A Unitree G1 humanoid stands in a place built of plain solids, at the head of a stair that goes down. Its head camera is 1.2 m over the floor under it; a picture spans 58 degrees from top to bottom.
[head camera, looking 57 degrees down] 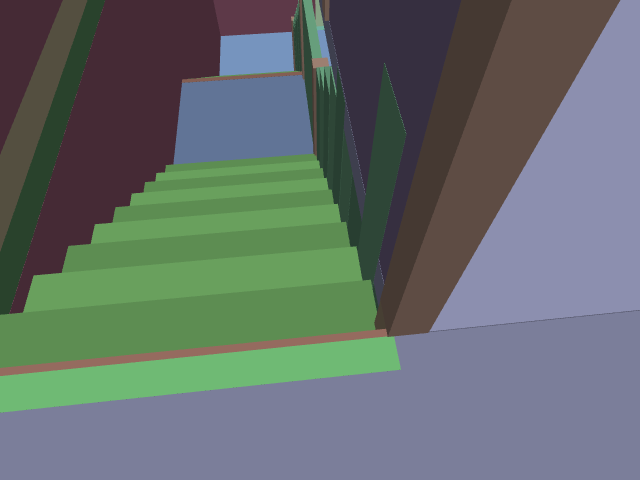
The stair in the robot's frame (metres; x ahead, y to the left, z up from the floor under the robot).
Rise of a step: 0.18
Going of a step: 0.26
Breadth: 1.34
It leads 6 degrees to the left of straight ahead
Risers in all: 10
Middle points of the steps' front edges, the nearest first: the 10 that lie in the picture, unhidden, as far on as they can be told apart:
0.40 0.45 0.00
0.66 0.48 -0.18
0.92 0.51 -0.37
1.17 0.54 -0.55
1.43 0.56 -0.73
1.69 0.59 -0.92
1.94 0.62 -1.10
2.20 0.65 -1.28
2.46 0.67 -1.47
2.72 0.70 -1.65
